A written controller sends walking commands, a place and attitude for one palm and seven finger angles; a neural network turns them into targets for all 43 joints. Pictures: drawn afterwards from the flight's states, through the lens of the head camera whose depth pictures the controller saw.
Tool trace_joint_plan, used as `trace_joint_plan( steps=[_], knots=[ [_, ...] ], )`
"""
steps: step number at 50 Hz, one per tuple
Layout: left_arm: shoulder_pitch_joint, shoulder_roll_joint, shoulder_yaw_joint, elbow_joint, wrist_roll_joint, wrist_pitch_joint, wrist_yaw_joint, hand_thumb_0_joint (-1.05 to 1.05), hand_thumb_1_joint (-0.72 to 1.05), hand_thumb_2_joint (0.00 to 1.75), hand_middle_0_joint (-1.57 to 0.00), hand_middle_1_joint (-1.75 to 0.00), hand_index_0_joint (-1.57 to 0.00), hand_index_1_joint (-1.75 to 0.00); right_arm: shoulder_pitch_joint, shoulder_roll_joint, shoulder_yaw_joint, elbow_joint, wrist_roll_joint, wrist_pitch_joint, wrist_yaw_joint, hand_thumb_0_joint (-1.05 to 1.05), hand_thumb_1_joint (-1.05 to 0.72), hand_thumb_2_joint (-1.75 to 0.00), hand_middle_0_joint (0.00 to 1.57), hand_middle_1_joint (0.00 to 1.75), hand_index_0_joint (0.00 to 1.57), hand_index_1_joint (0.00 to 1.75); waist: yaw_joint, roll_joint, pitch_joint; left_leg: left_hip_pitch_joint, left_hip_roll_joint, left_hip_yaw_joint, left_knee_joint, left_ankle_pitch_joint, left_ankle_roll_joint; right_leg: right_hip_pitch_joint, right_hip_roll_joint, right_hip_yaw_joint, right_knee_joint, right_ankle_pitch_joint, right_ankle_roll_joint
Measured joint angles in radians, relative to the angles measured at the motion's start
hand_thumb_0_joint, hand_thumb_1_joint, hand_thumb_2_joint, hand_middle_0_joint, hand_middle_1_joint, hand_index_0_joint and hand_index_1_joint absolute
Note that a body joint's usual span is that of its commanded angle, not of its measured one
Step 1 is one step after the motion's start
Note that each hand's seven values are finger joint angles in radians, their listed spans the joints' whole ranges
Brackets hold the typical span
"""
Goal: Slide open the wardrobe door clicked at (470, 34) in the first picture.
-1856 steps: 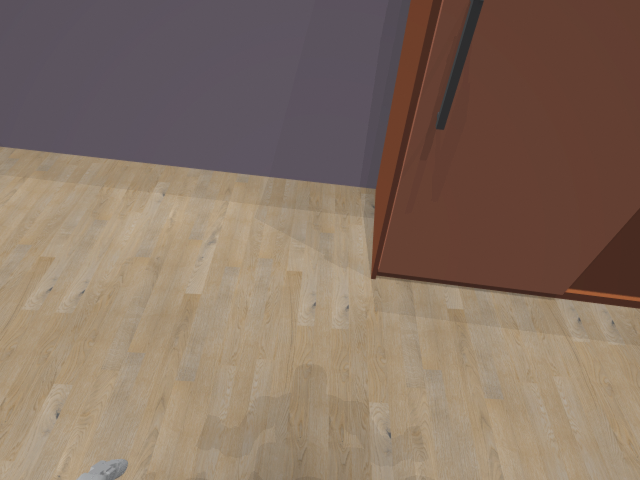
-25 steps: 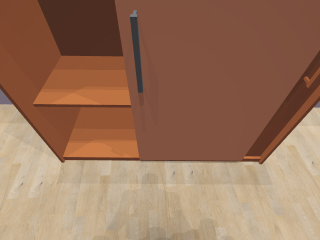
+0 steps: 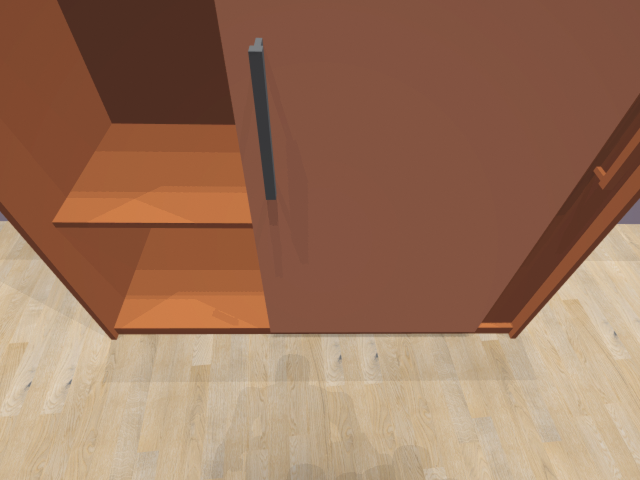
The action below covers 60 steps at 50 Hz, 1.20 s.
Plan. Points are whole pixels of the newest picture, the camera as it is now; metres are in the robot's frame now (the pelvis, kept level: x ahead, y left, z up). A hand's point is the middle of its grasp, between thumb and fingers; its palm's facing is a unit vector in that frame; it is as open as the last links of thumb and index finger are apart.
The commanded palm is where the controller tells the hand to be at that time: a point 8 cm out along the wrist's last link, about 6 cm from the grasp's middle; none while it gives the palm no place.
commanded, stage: look to check the result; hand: left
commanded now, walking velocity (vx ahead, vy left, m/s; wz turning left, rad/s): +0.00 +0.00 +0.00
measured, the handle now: (265, 128) +0.64 +0.13 +0.09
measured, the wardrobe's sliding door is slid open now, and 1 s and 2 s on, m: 0.53 0.53 0.53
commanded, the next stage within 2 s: stand and wait in 0.50 s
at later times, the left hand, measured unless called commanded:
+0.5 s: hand out of the picture +0.03 +0.17 -0.18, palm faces +0.02 -0.98 -0.21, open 7.4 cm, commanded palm none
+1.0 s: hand out of the picture +0.04 +0.17 -0.17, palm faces +0.01 -0.97 -0.23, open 7.4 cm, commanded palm none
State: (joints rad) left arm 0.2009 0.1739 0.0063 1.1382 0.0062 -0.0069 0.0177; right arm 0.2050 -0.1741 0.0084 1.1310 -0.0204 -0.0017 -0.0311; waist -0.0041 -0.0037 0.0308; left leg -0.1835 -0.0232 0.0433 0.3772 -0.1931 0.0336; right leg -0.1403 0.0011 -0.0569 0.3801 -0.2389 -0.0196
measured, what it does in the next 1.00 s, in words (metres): stands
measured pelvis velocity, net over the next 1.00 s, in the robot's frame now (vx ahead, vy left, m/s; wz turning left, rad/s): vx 0.02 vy -0.02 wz -0.01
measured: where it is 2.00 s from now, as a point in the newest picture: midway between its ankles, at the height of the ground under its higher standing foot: outside the picture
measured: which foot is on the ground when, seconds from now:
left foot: down 0.00-1.00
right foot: down 0.00-1.00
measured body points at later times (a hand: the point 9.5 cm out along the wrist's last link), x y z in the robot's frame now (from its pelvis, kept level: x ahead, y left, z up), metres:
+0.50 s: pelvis +0.02 -0.01 +0.00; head +0.03 -0.01 +0.45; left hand +0.03 +0.22 -0.16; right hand +0.04 -0.24 -0.16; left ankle +0.01 +0.10 -0.75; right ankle -0.02 -0.10 -0.75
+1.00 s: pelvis +0.02 -0.02 +0.00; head +0.03 -0.02 +0.45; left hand +0.04 +0.22 -0.15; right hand +0.04 -0.26 -0.16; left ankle +0.01 +0.10 -0.75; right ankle -0.02 -0.10 -0.75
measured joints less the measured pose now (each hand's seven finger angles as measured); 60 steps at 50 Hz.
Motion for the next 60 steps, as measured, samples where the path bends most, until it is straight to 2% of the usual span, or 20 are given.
trace_joint_plan(
  steps=[11,35,60],
  knots=[
    [0.034,-0.002,0.001,0.023,-0.002,0.001,0.003,0.01,0.91,0.90,-0.20,-0.30,-0.20,-0.30,0.011,0.009,0.000,0.016,0.003,0.004,-0.004,0.00,-0.91,-0.90,0.20,0.30,0.20,0.30,0.004,0.007,0.019,0.013,0.005,-0.004,-0.004,-0.011,-0.007,0.016,0.006,-0.003,-0.011,-0.008,-0.007],
    [0.007,0.005,0.003,0.010,-0.002,-0.009,0.003,0.00,0.90,0.90,-0.20,-0.30,-0.20,-0.30,-0.007,-0.007,-0.002,0.011,0.002,-0.001,-0.008,0.00,-0.91,-0.90,0.20,0.30,0.20,0.30,0.002,0.004,0.000,0.046,0.020,-0.001,-0.019,-0.020,-0.024,0.048,0.022,0.002,-0.029,-0.014,-0.021],
    [-0.004,0.041,0.010,0.013,-0.002,-0.009,-0.003,0.01,0.90,0.90,-0.21,-0.30,-0.20,-0.30,-0.013,-0.043,-0.009,0.015,0.003,0.003,-0.004,0.00,-0.91,-0.90,0.21,0.30,0.20,0.30,0.001,0.008,0.015,0.056,0.034,-0.001,-0.034,-0.003,-0.034,0.060,0.036,0.002,-0.053,0.008,-0.033]
  ],
)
